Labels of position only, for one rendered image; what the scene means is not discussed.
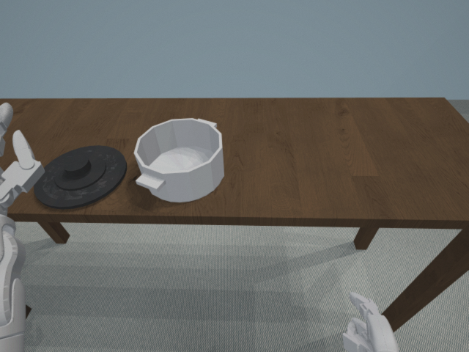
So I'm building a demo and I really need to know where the robot right hand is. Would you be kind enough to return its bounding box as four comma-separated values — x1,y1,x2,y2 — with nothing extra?
343,292,399,352

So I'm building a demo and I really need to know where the pot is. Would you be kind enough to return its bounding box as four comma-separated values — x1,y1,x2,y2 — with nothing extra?
134,118,224,202

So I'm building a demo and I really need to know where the table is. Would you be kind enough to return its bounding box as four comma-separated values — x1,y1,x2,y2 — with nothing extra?
0,98,469,332

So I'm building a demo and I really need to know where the robot left hand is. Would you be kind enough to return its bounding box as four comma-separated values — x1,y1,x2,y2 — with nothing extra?
0,103,45,216

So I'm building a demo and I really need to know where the lid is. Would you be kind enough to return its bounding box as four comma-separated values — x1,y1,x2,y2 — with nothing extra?
34,145,127,210

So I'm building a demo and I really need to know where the knob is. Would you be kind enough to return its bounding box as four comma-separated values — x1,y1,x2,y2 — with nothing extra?
63,155,92,177

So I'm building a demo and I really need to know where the left robot forearm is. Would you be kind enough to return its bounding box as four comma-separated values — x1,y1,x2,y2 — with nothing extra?
0,214,26,352

